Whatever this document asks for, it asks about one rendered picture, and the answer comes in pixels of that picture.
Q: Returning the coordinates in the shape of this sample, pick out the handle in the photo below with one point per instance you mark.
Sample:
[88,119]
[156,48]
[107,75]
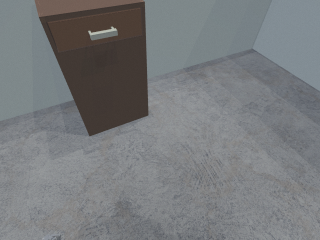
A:
[103,34]

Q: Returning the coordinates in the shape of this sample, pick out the drawer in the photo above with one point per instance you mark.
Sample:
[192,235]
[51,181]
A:
[73,32]

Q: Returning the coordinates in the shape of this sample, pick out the cabinet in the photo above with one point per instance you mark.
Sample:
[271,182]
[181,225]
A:
[108,81]

